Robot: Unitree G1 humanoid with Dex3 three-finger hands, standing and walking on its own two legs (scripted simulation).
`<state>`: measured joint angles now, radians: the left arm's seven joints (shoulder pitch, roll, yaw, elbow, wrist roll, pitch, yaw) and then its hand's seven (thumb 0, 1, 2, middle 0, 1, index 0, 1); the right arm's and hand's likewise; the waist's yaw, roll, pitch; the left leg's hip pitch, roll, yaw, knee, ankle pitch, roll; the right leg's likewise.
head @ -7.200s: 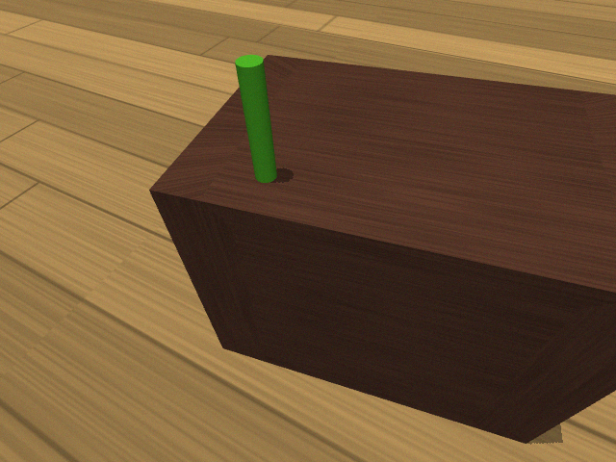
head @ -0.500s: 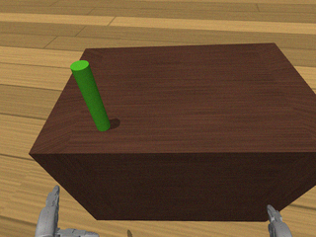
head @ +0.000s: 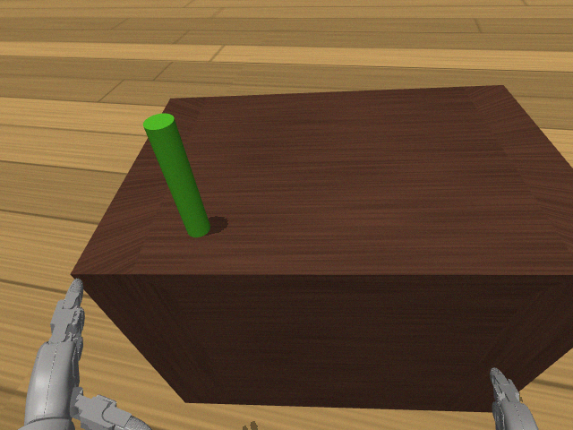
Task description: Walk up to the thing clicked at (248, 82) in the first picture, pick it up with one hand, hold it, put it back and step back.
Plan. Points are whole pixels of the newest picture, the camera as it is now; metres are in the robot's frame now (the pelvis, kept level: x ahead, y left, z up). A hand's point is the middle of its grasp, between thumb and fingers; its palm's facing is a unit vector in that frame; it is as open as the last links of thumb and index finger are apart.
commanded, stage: rise first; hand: left
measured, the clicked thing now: (181, 182) +0.48 +0.23 +0.09
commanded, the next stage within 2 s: go down in 0.84 s
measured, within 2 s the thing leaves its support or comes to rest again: neither
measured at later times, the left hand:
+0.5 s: hand (85, 358) +0.17 +0.25 +0.11, palm faces +0.32 -0.86 -0.41, open 17.6 cm
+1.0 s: hand (68, 339) +0.18 +0.26 +0.14, palm faces +0.37 -0.83 -0.43, open 17.6 cm
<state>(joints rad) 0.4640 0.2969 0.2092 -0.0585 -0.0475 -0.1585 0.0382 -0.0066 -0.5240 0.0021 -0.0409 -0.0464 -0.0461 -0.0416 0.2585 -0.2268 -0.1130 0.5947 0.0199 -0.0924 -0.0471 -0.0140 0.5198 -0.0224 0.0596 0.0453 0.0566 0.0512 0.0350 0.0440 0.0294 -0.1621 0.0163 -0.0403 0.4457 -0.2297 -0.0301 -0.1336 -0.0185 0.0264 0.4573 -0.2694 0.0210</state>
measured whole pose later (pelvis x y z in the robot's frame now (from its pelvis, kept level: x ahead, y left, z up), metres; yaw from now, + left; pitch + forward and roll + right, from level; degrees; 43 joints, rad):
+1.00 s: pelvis +0.00 +0.00 +0.00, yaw +1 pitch -4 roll +0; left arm 0.46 0.34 0.35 -0.23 -0.06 -0.32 0.01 -0.01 -0.60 0.07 -0.05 -0.06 -0.04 -0.07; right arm 0.27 -0.21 -0.14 0.59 0.02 -0.15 -0.03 -0.01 0.50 -0.06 0.06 0.05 0.06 0.05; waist 0.05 0.04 0.04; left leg -0.16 0.01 -0.05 0.45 -0.22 -0.03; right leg -0.14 -0.03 0.02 0.47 -0.27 0.02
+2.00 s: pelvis -0.01 +0.01 -0.01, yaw +1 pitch +2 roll +0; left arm -0.33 0.61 0.60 0.60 -0.27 0.02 -0.50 -0.01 -0.55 0.09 -0.03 -0.03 -0.02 -0.04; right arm 0.23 -0.23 -0.01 0.69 0.03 -0.20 -0.14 -0.01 0.51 -0.06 0.06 0.05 0.06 0.05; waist 0.01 0.00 -0.06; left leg -0.32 0.01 -0.06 0.54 -0.25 -0.02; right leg -0.27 -0.03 0.00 0.52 -0.29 0.03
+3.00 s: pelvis +0.01 +0.01 -0.01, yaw +0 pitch +9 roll -1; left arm -0.57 0.83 0.64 0.96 -0.20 -0.04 -0.57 -0.01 -0.61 0.07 -0.04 -0.05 -0.04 -0.06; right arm 0.21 -0.24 0.03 0.69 0.01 -0.23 -0.17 -0.01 0.51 -0.06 0.06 0.05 0.06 0.05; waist -0.06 -0.01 -0.11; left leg -0.47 0.02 -0.05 0.62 -0.30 -0.02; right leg -0.41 -0.01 0.01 0.56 -0.31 0.04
